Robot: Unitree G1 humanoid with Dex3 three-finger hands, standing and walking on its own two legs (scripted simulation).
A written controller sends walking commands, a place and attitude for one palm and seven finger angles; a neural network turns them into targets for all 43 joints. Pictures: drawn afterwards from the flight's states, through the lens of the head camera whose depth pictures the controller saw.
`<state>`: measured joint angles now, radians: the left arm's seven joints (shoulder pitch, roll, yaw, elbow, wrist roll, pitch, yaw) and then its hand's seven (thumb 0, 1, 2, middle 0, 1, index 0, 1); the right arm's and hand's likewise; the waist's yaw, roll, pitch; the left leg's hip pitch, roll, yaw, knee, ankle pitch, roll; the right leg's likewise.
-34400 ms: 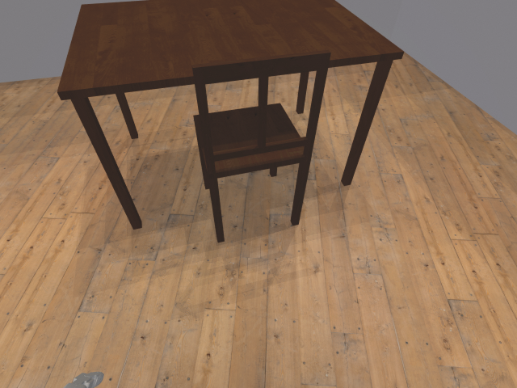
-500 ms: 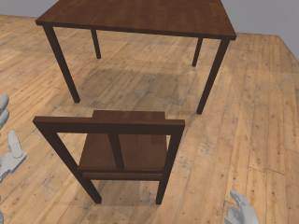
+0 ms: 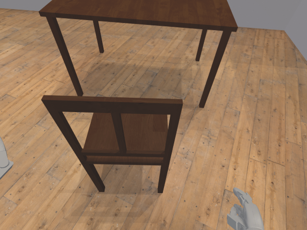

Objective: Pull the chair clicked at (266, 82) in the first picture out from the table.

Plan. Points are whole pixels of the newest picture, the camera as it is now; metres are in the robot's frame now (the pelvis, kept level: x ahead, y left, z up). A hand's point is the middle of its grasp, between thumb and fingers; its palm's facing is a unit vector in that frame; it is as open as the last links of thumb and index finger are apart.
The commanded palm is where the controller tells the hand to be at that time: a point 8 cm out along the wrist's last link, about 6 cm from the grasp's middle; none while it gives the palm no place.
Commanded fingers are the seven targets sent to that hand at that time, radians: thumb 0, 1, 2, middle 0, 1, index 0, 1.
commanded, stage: step back with the hand held close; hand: left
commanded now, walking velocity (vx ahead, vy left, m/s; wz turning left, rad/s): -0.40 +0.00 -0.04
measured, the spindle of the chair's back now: (119, 134) +0.44 +0.14 -0.10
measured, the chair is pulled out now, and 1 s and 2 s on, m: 0.61 0.61 0.61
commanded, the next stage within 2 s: stop stepping back and stand still in 0.04 s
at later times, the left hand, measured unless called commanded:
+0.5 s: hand out of the picture +0.10 +0.24 +0.15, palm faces +0.35 -0.79 -0.50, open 7.4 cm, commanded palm +0.05 +0.28 +0.19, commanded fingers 0.00 0.90 0.90 -0.20 -0.30 -0.20 -0.30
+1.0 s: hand out of the picture +0.09 +0.27 +0.09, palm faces +0.34 -0.82 -0.46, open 7.4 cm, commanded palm none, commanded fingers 0.00 0.90 0.90 -0.20 -0.30 -0.20 -0.30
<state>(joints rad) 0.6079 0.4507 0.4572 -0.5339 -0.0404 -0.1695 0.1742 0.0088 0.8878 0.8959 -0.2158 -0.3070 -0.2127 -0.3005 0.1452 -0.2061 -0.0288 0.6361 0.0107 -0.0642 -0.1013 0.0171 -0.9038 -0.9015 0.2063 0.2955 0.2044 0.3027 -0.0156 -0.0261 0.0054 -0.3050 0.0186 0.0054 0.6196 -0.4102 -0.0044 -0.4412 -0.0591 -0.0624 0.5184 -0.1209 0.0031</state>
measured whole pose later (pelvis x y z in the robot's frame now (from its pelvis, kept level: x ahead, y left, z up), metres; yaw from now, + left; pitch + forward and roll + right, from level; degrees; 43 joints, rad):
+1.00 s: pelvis -0.12 +0.00 +0.01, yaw +0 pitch +1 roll -1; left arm 0.45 0.35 0.31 -0.17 0.01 -0.14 0.09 0.00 0.90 0.90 -0.20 -0.31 -0.20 -0.30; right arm 0.22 -0.22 -0.03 0.72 0.00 -0.12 -0.01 0.02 -0.90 -0.90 0.21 0.30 0.20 0.30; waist 0.01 0.03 -0.02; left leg -0.29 -0.03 0.01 0.54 -0.26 0.05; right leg -0.27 -0.04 -0.06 0.54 -0.26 0.01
